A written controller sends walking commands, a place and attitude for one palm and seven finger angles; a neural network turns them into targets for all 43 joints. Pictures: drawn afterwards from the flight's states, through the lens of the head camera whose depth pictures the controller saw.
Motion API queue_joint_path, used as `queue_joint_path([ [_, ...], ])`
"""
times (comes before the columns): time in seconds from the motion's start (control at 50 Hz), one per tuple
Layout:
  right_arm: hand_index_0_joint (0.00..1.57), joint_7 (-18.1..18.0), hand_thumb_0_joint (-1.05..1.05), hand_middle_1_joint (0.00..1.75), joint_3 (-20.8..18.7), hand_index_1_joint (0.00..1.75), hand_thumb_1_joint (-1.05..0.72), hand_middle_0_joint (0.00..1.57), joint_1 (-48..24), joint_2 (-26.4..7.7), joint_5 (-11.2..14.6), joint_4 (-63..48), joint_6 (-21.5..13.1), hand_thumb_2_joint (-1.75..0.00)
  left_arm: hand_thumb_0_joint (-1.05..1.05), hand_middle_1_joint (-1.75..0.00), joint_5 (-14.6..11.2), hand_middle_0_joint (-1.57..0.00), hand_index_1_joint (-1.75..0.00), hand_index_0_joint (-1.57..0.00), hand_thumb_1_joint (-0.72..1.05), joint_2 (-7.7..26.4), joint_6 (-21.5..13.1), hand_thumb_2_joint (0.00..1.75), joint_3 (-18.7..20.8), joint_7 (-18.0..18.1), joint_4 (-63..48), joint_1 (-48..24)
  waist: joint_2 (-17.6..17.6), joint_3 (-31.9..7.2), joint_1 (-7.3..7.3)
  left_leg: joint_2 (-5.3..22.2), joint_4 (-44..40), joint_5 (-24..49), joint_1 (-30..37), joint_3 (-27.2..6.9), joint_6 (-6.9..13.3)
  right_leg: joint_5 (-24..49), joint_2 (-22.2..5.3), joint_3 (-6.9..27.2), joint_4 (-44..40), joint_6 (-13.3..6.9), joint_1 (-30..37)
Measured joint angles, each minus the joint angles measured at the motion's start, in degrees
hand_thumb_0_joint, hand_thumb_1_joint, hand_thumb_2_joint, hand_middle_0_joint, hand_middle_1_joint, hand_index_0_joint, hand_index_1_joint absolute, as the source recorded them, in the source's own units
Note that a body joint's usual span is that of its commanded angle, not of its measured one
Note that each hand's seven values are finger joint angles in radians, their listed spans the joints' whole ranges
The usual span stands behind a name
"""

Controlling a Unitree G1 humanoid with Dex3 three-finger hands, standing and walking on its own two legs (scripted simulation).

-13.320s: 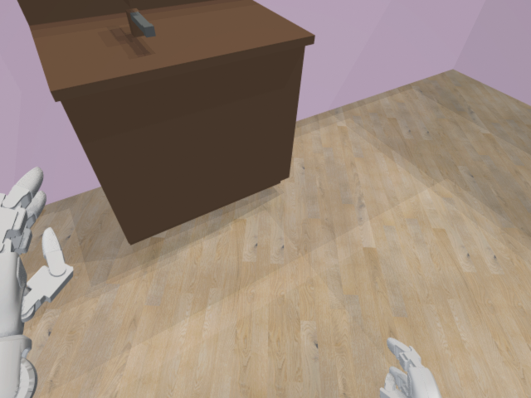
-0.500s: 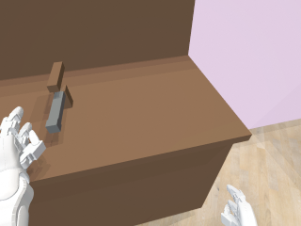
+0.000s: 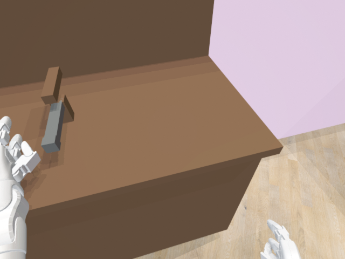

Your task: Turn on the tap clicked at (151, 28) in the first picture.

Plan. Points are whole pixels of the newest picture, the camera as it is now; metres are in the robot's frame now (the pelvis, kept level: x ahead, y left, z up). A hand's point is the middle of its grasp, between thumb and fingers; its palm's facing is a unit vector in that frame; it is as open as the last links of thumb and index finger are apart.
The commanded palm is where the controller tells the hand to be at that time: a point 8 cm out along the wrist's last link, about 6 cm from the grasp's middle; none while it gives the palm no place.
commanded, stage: reach beside the lever's end, fingers flat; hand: left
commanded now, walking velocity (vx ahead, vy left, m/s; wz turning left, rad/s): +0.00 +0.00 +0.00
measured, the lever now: (51, 144) +0.31 +0.31 +0.12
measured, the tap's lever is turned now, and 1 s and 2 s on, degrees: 0 2 19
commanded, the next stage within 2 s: push the lever round in 0.58 s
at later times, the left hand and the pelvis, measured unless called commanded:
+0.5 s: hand (37, 153) +0.29 +0.34 +0.11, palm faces +0.57 -0.82 -0.11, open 7.8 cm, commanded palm +0.24 +0.37 +0.11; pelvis +0.01 +0.00 +0.00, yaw +0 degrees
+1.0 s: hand (46, 151) +0.30 +0.32 +0.11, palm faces +0.55 -0.83 -0.10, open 7.8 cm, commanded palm +0.25 +0.35 +0.11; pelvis +0.01 +0.00 +0.00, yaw +0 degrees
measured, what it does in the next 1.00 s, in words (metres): stands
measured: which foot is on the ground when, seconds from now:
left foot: down 0.00-1.00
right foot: down 0.00-1.00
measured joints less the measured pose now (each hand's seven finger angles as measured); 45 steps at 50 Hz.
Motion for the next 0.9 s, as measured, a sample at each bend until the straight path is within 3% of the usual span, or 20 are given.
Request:
queue_joint_path([
  [0.32, 0.21, 0.09, 0.01, 0.30, -0.25, 0.30, -0.90, 0.20, 1.25, -0.15, 0.04, 0.33, 0.25, -0.90, 0.02, -0.15, 0.51, -0.15, -0.15, -0.15, 0.90, 1.72, -3.84, 0.90, 1.91, -2.51, 7.55, -3.81, -0.17, -0.37, -0.50, -0.03, 1.60, -0.81, -2.32, -0.16, 0.14, -0.62, -0.01, -0.15, 1.14, 0.11, -2.04],
  [0.56, 0.21, 0.56, 0.01, 0.30, -0.55, 0.30, -0.90, 0.20, 1.75, 0.11, -0.22, -0.52, 0.44, -0.90, 0.02, -0.15, 0.82, -0.15, -0.15, -0.15, 0.90, 0.79, -4.34, 0.90, 2.26, -1.76, 6.26, -1.86, -0.31, -0.83, -0.68, -0.03, 1.82, -1.36, -2.44, 0.28, 0.32, -0.95, -0.03, 0.31, 1.25, 0.32, -2.25],
  [0.9, 0.21, 0.54, 0.01, 0.30, -0.21, 0.30, -0.90, 0.20, 0.41, 0.45, -0.17, -0.71, 0.38, -0.90, 0.02, -0.15, 1.09, -0.15, -0.15, -0.15, 0.90, -0.89, -3.79, 0.90, -0.28, -0.79, 4.36, -2.35, -0.25, -0.87, -0.21, -0.28, 1.76, -1.41, -2.18, 0.00, 0.28, -1.28, -0.26, 0.03, 1.44, 0.30, -1.98],
])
